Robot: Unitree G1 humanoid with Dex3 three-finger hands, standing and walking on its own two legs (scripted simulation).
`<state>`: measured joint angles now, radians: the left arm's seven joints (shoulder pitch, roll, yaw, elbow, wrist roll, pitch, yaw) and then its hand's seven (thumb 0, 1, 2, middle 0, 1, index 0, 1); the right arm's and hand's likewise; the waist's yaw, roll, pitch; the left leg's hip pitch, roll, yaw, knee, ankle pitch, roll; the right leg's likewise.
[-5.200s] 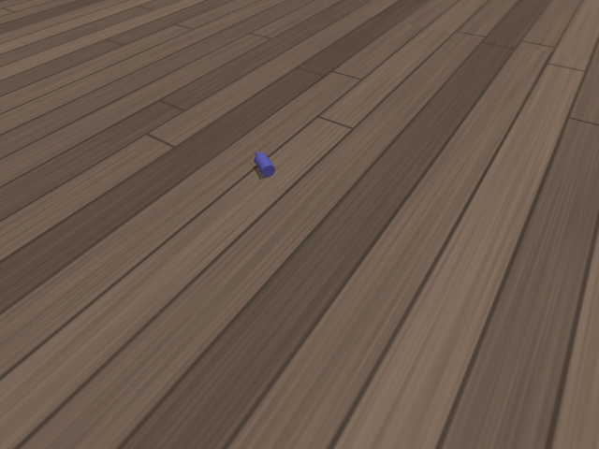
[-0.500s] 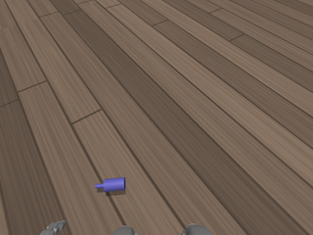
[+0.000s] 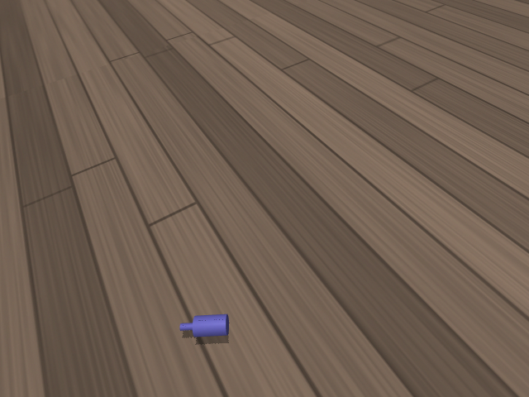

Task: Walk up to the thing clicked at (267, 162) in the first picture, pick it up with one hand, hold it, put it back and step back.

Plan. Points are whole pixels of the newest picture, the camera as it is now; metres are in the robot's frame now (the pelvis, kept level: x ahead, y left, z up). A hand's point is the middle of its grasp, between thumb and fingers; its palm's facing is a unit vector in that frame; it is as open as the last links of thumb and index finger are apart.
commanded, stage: walk up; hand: left
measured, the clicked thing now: (204, 325) +0.48 +0.30 -0.73
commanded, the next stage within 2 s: stand in 1.36 s
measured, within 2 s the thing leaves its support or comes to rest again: neither
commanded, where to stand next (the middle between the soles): +0.10 +0.01 m, yaw +0 degrees
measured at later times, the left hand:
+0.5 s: hand out of the picture +0.10 +0.28 -0.14, palm faces +0.02 -0.95 -0.31, open 7.3 cm
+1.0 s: hand out of the picture +0.08 +0.27 -0.14, palm faces +0.04 -0.95 -0.31, open 7.3 cm
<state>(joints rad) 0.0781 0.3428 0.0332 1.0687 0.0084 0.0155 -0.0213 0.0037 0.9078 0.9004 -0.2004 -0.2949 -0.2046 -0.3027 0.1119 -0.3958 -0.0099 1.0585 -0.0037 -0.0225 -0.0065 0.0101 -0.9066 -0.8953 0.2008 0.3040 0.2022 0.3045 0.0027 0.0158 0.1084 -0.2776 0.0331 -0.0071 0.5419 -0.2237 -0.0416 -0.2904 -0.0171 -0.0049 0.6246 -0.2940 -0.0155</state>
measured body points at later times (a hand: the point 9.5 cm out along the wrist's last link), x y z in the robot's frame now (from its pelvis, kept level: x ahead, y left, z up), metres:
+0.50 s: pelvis +0.01 +0.02 +0.01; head +0.03 +0.03 +0.46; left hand +0.10 +0.33 -0.12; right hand +0.11 -0.28 -0.11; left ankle +0.04 +0.16 -0.73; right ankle +0.03 -0.11 -0.73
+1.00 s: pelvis +0.02 +0.02 +0.02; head +0.04 +0.02 +0.47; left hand +0.08 +0.32 -0.12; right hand +0.13 -0.27 -0.11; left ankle +0.04 +0.16 -0.73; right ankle +0.03 -0.11 -0.73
